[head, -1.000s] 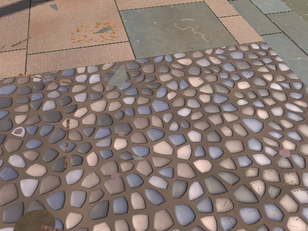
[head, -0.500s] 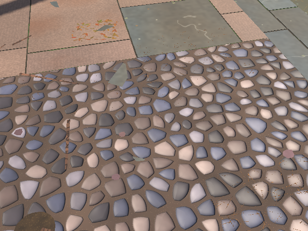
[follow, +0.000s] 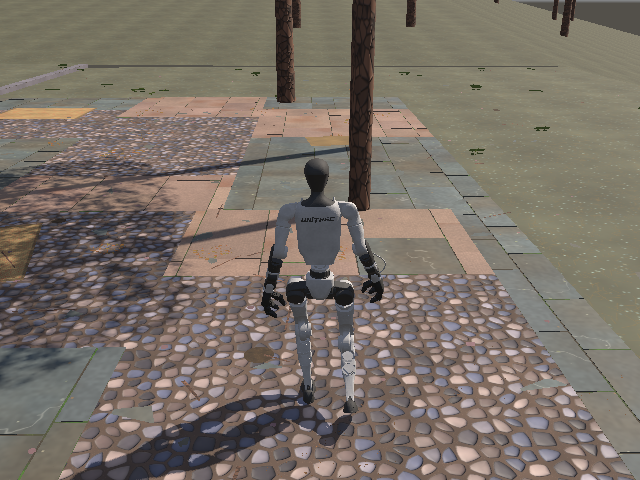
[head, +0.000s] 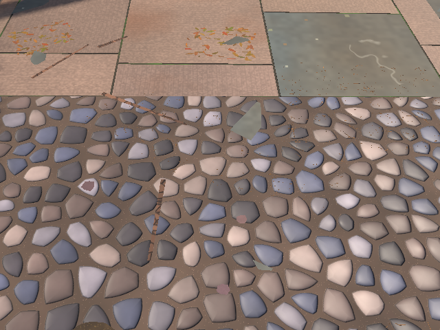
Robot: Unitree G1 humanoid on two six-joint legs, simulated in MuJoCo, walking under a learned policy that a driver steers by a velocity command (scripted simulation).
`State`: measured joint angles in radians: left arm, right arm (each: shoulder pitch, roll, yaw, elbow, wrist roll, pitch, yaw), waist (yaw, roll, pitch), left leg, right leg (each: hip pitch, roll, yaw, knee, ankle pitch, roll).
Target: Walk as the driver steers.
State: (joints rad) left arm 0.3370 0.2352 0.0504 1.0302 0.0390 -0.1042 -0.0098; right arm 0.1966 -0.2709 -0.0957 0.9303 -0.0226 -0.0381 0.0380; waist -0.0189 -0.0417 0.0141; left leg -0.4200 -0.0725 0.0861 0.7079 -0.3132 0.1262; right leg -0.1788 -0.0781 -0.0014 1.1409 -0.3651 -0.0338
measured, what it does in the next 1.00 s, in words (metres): walks ahead, turning right: right foot, then left foot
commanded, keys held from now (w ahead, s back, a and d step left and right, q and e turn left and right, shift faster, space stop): w+q+shift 0.04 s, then w+shift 0.20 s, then w+e+shift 0.66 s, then w+shift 0.10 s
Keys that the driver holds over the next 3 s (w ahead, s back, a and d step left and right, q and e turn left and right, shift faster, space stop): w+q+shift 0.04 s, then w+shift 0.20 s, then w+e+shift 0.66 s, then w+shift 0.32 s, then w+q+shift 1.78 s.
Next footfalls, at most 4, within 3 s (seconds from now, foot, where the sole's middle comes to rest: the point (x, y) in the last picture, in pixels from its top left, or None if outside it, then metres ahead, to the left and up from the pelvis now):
0.40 right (219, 301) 0.58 -0.01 -0.75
0.82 left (160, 192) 0.99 0.20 -0.75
1.24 right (249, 134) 1.29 -0.14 -0.75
1.68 left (251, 67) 1.76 -0.18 -0.75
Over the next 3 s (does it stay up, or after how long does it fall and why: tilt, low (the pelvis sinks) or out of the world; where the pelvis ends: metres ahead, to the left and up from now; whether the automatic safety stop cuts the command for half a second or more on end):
stays up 2.66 0.10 0.00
